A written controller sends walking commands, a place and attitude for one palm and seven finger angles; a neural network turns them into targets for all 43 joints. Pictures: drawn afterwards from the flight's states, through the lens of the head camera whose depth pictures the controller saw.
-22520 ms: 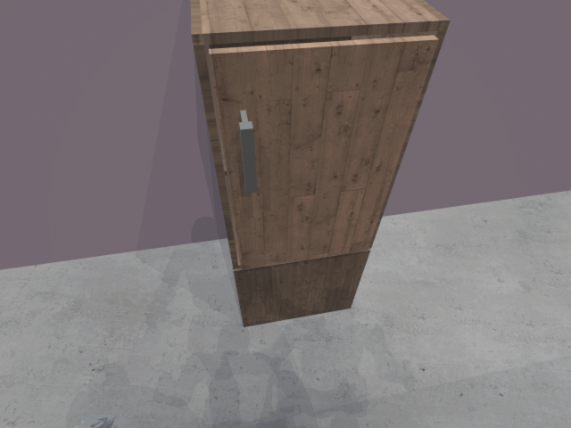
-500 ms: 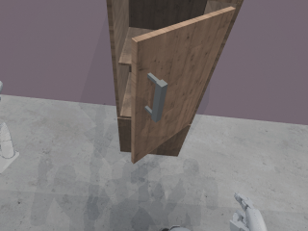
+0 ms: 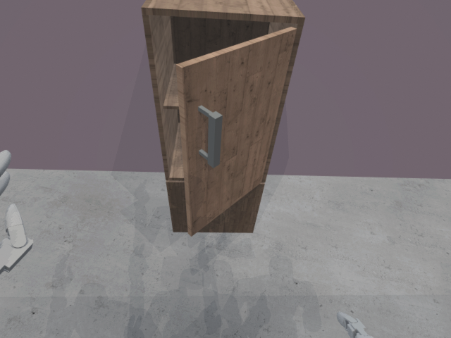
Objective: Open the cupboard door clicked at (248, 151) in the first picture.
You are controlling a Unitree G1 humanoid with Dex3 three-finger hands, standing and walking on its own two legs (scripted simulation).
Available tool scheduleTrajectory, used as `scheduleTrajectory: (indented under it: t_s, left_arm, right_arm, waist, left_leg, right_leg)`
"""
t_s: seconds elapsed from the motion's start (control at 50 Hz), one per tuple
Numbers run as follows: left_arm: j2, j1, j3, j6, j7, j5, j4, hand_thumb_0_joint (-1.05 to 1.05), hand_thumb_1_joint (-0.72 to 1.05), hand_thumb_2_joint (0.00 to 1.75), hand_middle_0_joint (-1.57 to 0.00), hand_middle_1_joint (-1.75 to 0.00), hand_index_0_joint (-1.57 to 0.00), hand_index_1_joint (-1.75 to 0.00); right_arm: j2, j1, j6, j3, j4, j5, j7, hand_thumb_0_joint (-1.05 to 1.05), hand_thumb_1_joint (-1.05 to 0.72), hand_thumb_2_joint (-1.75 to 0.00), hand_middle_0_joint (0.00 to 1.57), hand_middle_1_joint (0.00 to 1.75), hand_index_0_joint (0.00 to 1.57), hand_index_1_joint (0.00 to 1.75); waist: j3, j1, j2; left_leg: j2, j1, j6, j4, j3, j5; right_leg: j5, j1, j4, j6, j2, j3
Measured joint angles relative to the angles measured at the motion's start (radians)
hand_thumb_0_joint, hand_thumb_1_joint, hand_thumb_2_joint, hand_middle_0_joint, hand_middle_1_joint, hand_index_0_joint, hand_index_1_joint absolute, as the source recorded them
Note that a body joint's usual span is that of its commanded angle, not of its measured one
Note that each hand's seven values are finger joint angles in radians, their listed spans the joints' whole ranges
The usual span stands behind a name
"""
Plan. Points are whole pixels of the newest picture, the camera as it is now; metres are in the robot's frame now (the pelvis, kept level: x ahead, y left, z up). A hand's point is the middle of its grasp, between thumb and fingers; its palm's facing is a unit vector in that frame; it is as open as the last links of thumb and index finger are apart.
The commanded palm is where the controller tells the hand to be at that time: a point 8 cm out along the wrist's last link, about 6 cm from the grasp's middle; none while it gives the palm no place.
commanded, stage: stop stepping back and stand still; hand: left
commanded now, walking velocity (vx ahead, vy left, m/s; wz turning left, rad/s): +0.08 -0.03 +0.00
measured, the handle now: (208, 137) +0.53 +0.07 +0.08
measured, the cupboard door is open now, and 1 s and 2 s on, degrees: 43 43 43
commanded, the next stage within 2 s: let the arm hang, fingers relaxed in 0.40 s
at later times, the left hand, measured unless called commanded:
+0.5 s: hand (7, 261) +0.16 +0.27 +0.17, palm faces +0.48 -0.78 -0.40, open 7.4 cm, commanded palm none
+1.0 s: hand out of the picture -0.05 +0.19 -0.17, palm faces +0.07 -0.97 -0.24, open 7.1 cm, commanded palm none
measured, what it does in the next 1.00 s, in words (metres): steps on the spot: left foot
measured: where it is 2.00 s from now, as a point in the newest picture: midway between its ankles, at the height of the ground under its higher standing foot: outside the picture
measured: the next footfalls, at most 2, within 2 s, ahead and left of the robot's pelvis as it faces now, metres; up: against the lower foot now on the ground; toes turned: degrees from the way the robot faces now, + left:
left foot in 0.02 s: +0.05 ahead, +0.12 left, +0.00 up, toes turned +1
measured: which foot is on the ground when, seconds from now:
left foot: up 0.00-0.00, down 0.02-1.00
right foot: down 0.00-1.00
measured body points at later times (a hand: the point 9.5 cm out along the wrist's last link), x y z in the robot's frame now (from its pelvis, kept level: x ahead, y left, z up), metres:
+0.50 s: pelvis -0.03 +0.01 +0.00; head -0.04 +0.01 +0.45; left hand +0.13 +0.31 +0.19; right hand +0.12 -0.23 -0.09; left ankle +0.01 +0.12 -0.73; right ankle -0.06 -0.09 -0.74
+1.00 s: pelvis -0.03 +0.00 +0.01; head -0.01 +0.00 +0.45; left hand -0.06 +0.25 -0.15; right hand -0.05 -0.22 -0.16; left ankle +0.01 +0.12 -0.74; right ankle -0.04 -0.09 -0.74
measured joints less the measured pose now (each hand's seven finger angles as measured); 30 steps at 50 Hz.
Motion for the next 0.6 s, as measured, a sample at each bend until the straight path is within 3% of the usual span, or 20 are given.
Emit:
scheduleTrajectory:
  t_s: [0.1,0.18,0.24,0.3,0.36,0.42,0.46,0.52,0.56,0.6]
  left_arm:
    - [-0.022,-0.061,-0.006,-0.006,0.008,0.005,0.029,0.01,0.89,0.9,-0.22,-0.3,-0.21,-0.31]
    - [0.0,-0.051,0.01,-0.009,0.009,0.01,0.017,0.01,0.89,0.9,-0.22,-0.3,-0.21,-0.31]
    - [0.015,-0.035,0.015,-0.015,0.009,0.013,-0.002,0.01,0.89,0.9,-0.21,-0.3,-0.21,-0.31]
    - [0.017,-0.011,0.011,-0.017,0.003,0.017,-0.01,0.01,0.89,0.9,-0.22,-0.3,-0.21,-0.31]
    - [0.016,0.02,0.004,-0.014,-0.006,0.013,-0.014,0.01,0.89,0.9,-0.22,-0.3,-0.21,-0.31]
    - [-0.012,0.006,-0.009,-0.018,-0.001,0.014,0.003,0.01,0.89,0.9,-0.22,-0.3,-0.21,-0.31]
    - [-0.033,-0.032,-0.016,-0.023,0.006,0.019,0.03,0.01,0.89,0.9,-0.22,-0.3,-0.21,-0.31]
    - [-0.052,-0.105,-0.043,-0.03,-0.003,0.036,0.096,0.01,0.89,0.9,-0.22,-0.3,-0.21,-0.31]
    - [-0.064,-0.204,-0.117,0.031,-0.048,0.061,0.296,0.0,0.9,0.9,-0.21,-0.3,-0.2,-0.3]
    - [-0.099,-0.285,-0.193,0.128,-0.082,0.072,0.551,0.0,0.9,0.9,-0.2,-0.3,-0.2,-0.3]
  right_arm:
    - [-0.034,-0.001,-0.003,-0.031,0.01,-0.001,-0.018,0.02,-0.9,-0.9,0.2,0.3,0.2,0.3]
    - [-0.012,-0.025,-0.037,-0.028,-0.023,-0.013,-0.022,0.02,-0.9,-0.9,0.2,0.3,0.2,0.3]
    - [0.015,-0.034,-0.054,-0.015,-0.044,-0.018,-0.018,0.02,-0.9,-0.9,0.2,0.3,0.2,0.3]
    - [0.031,-0.038,-0.047,-0.003,-0.056,-0.02,-0.012,0.01,-0.9,-0.9,0.2,0.3,0.2,0.3]
    - [0.036,-0.029,-0.023,0.0,-0.048,-0.021,-0.005,0.01,-0.9,-0.9,0.2,0.3,0.2,0.3]
    - [0.028,-0.016,-0.014,-0.003,-0.015,-0.016,-0.001,0.01,-0.9,-0.9,0.2,0.3,0.21,0.3]
    - [0.019,-0.009,-0.014,-0.002,0.001,-0.014,-0.006,0.01,-0.9,-0.9,0.2,0.3,0.21,0.3]
    - [-0.012,-0.007,-0.038,-0.017,0.021,-0.016,0.004,0.02,-0.9,-0.9,0.2,0.3,0.21,0.3]
    - [-0.037,-0.038,-0.012,-0.034,0.072,-0.025,0.032,0.01,-0.9,-0.9,0.2,0.3,0.2,0.3]
    - [-0.051,-0.071,0.03,-0.037,0.109,-0.042,0.041,0.01,-0.9,-0.9,0.2,0.3,0.2,0.3]
  waist:
    - [0.015,-0.012,-0.027]
    - [0.032,-0.025,-0.045]
    - [0.039,-0.03,-0.04]
    - [0.043,-0.035,-0.007]
    - [0.028,-0.012,0.018]
    - [0.019,0.025,0.02]
    - [0.023,0.032,0.016]
    - [0.025,0.02,0.042]
    - [0.012,0.02,0.046]
    - [0.001,0.001,0.052]
  left_leg:
    - [-0.027,0.063,0.036,-0.086,0.015,0.023]
    - [-0.035,0.067,0.042,-0.13,0.035,0.067]
    - [-0.031,0.065,0.037,-0.165,0.035,0.099]
    - [-0.018,0.045,0.026,-0.151,0.019,0.09]
    - [-0.011,-0.005,0.004,-0.031,-0.004,-0.028]
    - [-0.011,-0.04,-0.005,0.133,-0.019,-0.09]
    - [-0.002,-0.009,-0.001,0.085,-0.01,-0.072]
    - [0.013,0.043,0.015,-0.05,-0.029,0.064]
    - [-0.018,0.0,0.019,0.001,-0.028,0.025]
    - [-0.047,-0.022,0.026,0.008,-0.025,-0.001]
  right_leg:
    - [-0.021,-0.015,0.066,0.016,-0.026,-0.002]
    - [-0.073,-0.072,0.153,0.036,-0.03,0.009]
    - [-0.079,-0.074,0.114,0.032,-0.024,-0.016]
    - [0.01,-0.056,0.038,0.001,-0.009,-0.042]
    - [0.052,-0.058,0.02,-0.028,0.006,-0.044]
    - [0.046,-0.051,0.019,-0.028,0.008,-0.027]
    - [0.035,-0.041,0.028,-0.022,0.0,-0.028]
    - [-0.005,-0.063,0.1,-0.002,-0.002,-0.056]
    - [-0.073,-0.138,0.228,0.021,-0.031,-0.041]
    - [-0.166,-0.215,0.372,0.037,-0.041,0.001]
